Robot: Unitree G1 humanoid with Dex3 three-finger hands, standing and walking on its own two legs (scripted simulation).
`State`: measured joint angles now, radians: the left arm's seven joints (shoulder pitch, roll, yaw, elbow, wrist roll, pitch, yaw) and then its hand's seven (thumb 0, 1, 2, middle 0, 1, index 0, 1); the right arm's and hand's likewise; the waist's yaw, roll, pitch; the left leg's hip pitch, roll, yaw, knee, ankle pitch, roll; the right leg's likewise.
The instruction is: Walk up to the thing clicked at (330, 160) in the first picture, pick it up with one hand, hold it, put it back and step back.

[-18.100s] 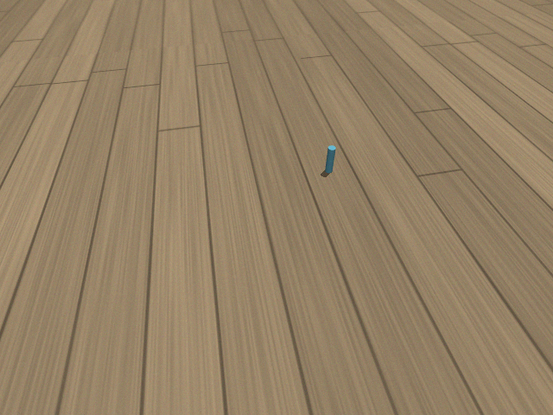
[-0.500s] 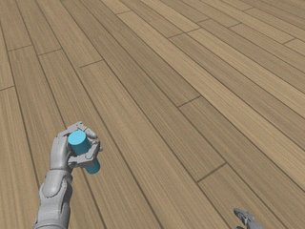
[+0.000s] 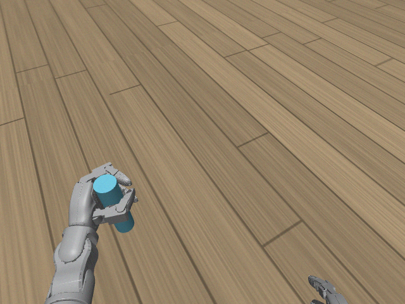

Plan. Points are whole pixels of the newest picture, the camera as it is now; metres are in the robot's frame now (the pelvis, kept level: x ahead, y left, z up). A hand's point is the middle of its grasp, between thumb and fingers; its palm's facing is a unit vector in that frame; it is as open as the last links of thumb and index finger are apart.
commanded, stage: hold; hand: left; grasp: from the side
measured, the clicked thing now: (116, 206) +0.32 +0.19 +0.02
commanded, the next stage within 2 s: crouch in 1.82 s
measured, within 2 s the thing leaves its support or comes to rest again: neither
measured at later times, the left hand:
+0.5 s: hand (122, 197) +0.32 +0.16 +0.06, palm faces +0.01 -1.00 +0.00, open 5.2 cm
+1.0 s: hand (124, 201) +0.32 +0.16 +0.06, palm faces +0.01 -1.00 +0.01, open 5.2 cm
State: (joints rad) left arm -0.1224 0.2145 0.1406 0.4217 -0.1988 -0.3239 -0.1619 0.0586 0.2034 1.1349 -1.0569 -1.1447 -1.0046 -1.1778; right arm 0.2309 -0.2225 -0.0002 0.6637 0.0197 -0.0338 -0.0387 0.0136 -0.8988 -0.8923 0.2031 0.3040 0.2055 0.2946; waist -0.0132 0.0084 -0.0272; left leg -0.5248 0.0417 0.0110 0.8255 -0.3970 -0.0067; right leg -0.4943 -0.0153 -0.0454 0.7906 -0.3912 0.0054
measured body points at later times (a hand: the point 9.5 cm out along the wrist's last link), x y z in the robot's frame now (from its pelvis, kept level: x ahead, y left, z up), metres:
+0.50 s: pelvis +0.00 +0.00 +0.00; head +0.03 +0.00 +0.45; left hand +0.31 +0.22 +0.06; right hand +0.12 -0.25 -0.10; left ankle +0.01 +0.12 -0.70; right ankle +0.01 -0.13 -0.70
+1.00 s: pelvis -0.01 -0.01 +0.00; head +0.03 -0.01 +0.45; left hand +0.31 +0.21 +0.06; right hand +0.12 -0.26 -0.10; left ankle +0.01 +0.12 -0.70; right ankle +0.01 -0.13 -0.70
